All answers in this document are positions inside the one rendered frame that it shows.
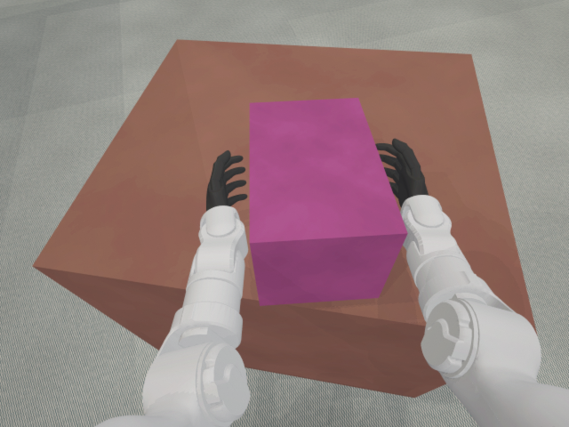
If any left robot hand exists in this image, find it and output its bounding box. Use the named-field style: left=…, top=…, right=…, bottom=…
left=206, top=150, right=247, bottom=212

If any right robot upper arm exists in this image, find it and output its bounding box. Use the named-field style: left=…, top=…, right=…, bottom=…
left=421, top=298, right=569, bottom=427

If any right robot forearm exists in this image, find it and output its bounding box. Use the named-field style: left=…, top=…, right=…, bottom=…
left=400, top=195, right=541, bottom=373

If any right robot hand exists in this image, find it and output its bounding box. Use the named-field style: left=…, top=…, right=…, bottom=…
left=375, top=139, right=429, bottom=208

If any pedestal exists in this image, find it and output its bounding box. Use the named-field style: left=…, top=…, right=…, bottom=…
left=33, top=39, right=538, bottom=398

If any left robot forearm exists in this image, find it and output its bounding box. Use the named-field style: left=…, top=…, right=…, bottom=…
left=142, top=205, right=248, bottom=408

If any left robot upper arm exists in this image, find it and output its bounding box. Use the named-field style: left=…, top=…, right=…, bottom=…
left=94, top=341, right=251, bottom=427

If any carton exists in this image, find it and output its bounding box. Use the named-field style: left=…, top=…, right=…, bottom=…
left=250, top=98, right=408, bottom=306

